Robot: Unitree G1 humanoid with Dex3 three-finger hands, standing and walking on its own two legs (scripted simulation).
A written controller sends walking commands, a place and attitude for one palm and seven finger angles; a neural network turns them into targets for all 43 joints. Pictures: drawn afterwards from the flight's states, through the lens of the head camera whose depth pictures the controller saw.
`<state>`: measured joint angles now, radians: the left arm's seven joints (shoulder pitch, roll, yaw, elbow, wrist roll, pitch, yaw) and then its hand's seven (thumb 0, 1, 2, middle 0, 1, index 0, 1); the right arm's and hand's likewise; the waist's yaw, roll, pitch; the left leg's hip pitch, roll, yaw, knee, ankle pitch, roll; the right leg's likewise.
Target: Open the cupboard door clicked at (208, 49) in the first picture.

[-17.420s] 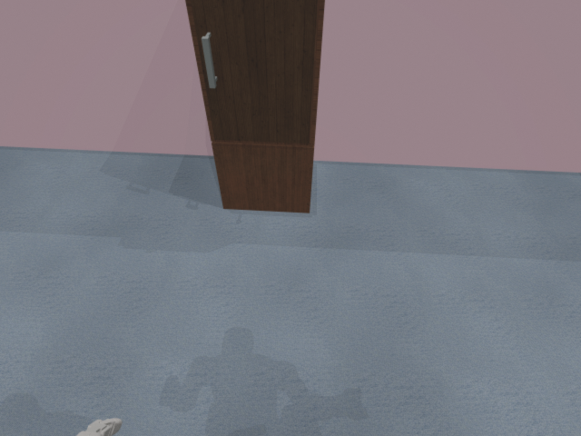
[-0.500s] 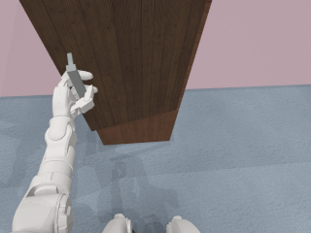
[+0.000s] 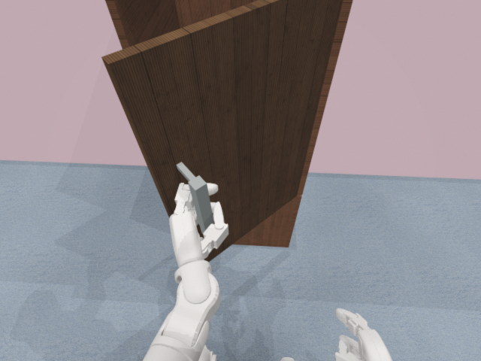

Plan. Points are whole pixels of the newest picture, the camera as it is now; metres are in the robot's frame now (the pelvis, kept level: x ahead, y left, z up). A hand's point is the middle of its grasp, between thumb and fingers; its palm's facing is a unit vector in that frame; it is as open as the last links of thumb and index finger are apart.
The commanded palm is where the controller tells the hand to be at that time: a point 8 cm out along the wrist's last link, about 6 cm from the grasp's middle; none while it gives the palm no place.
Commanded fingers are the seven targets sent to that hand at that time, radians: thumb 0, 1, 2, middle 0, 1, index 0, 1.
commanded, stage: open thumb and fingers to let go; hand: left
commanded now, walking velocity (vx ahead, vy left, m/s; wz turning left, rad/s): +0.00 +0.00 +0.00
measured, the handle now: (196, 203) +0.37 +0.09 +0.05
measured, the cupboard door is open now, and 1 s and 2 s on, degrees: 43 46 47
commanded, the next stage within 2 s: slide the hand sideways off the handle in 0.92 s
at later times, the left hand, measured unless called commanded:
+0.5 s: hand (230, 227) +0.32 +0.03 +0.05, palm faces +0.35 -0.94 -0.03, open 10.1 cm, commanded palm +0.28 +0.08 +0.05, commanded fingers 0.00 -0.50 0.30 -0.30 -1.20 -0.30 -1.20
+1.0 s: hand (228, 231) +0.32 +0.03 +0.05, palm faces +0.25 -0.97 -0.03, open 15.0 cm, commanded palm +0.28 +0.09 +0.05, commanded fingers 0.00 -0.50 0.30 -0.15 -0.30 -0.15 -0.30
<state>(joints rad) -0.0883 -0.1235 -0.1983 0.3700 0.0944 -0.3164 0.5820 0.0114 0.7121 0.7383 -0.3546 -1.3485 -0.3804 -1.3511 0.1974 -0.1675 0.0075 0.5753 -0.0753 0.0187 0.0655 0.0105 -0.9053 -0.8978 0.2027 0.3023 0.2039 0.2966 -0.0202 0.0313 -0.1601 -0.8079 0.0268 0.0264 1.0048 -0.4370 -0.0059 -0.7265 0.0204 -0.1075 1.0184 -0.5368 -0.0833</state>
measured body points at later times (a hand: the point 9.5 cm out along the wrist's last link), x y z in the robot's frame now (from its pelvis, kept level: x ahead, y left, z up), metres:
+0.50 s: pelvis +0.00 -0.04 +0.00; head +0.05 -0.08 +0.45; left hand +0.30 +0.08 +0.05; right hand +0.15 -0.26 -0.13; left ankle +0.03 +0.13 -0.67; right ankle -0.02 -0.07 -0.67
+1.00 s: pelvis +0.00 +0.00 +0.00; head +0.04 -0.03 +0.45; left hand +0.30 +0.08 +0.05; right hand +0.16 -0.23 -0.12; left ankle +0.03 +0.14 -0.67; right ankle -0.02 -0.07 -0.67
